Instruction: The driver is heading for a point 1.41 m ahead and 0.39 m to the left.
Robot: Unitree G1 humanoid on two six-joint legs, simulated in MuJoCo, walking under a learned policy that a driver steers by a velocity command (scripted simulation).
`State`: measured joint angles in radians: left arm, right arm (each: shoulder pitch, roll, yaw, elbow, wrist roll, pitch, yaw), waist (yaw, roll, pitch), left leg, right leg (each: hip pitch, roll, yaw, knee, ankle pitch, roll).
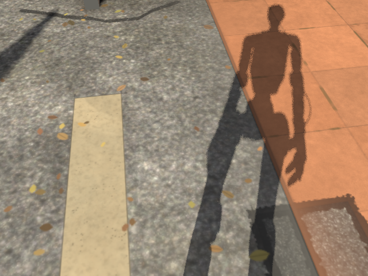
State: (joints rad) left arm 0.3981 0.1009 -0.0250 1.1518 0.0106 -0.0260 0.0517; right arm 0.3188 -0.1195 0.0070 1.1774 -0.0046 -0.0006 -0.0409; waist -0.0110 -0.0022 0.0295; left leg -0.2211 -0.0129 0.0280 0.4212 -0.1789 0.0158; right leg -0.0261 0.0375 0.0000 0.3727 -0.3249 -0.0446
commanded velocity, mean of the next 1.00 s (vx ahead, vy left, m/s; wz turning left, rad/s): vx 0.00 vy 0.00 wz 0.00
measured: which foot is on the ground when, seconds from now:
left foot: down 0.00-1.00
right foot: down 0.00-1.00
